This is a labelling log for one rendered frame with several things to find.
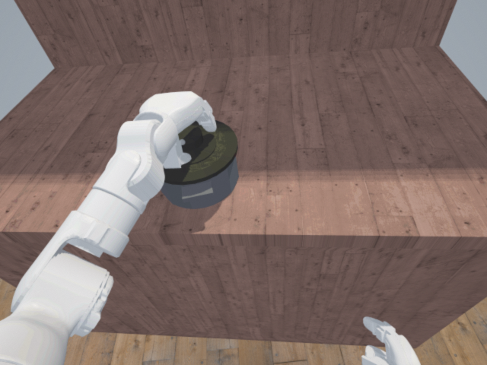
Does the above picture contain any left robot hand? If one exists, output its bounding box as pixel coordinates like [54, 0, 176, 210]
[139, 91, 217, 169]

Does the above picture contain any table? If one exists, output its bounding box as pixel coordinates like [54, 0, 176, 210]
[0, 0, 487, 348]

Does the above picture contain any left robot upper arm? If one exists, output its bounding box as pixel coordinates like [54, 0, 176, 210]
[0, 249, 113, 365]

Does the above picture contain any right robot hand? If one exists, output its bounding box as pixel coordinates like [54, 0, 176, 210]
[361, 316, 421, 365]

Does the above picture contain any knob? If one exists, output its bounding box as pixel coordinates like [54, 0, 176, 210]
[178, 125, 203, 151]

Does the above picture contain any lid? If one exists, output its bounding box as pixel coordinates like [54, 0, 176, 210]
[164, 120, 238, 185]

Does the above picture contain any pot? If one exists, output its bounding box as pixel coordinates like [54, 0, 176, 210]
[161, 157, 239, 209]

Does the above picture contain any robot left forearm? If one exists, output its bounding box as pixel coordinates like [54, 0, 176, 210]
[11, 109, 178, 312]

